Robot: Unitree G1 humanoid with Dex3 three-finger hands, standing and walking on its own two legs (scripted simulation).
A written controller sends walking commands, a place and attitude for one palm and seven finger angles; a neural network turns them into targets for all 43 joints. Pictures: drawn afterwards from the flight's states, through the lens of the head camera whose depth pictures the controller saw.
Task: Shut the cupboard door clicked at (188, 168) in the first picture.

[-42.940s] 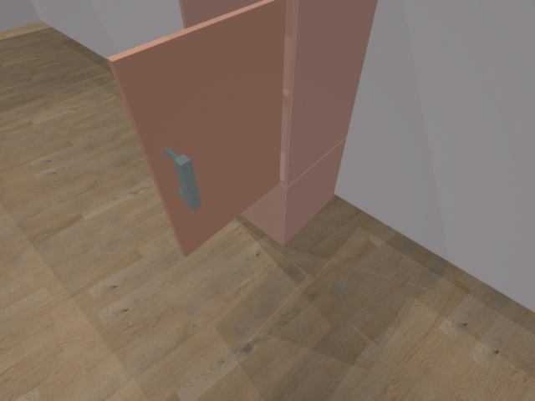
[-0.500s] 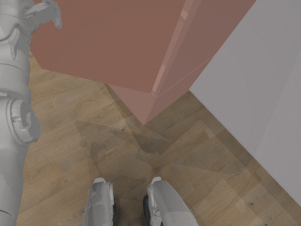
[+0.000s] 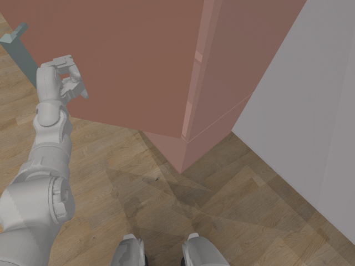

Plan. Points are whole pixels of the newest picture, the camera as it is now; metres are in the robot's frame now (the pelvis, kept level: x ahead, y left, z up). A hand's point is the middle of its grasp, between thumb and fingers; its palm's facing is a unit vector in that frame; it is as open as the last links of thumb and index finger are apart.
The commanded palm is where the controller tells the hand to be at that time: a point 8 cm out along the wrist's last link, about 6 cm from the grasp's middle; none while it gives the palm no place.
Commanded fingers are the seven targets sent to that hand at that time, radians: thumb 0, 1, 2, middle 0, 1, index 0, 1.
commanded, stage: pull the fist back off the door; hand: left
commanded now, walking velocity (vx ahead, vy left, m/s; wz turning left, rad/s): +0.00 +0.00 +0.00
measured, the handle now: (32, 58) +0.61 +0.28 +0.07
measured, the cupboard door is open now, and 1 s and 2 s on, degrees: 38 38 38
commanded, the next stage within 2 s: draw the hand back to the body in 0.28 s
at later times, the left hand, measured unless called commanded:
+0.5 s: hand (86, 97) +0.47 +0.15 +0.08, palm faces +0.10 -0.99 -0.02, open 3.1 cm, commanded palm +0.42 +0.20 +0.09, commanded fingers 0.00 0.90 0.90 -1.30 -1.50 -1.30 -1.50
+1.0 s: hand (21, 150) +0.32 +0.20 +0.15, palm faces +0.12 -0.98 -0.14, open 3.0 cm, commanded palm +0.29 +0.26 +0.17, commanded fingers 0.00 0.90 0.90 -1.00 -1.17 -1.00 -1.17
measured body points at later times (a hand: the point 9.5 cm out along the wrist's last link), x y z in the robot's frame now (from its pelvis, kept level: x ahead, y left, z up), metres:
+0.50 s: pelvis -0.01 -0.01 +0.00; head +0.09 +0.00 +0.44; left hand +0.46 +0.20 +0.08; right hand +0.07 -0.26 -0.12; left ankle +0.04 +0.11 -0.64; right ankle -0.01 -0.10 -0.64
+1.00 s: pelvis +0.01 +0.01 +0.07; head +0.01 +0.00 +0.52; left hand +0.31 +0.26 +0.16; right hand +0.18 -0.24 -0.02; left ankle +0.03 +0.11 -0.64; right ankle -0.01 -0.10 -0.64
